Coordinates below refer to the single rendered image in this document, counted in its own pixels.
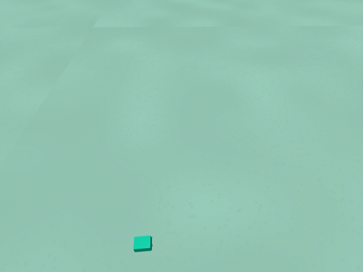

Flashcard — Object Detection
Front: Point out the small box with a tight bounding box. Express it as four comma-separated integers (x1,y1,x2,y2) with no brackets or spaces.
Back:
133,236,151,252

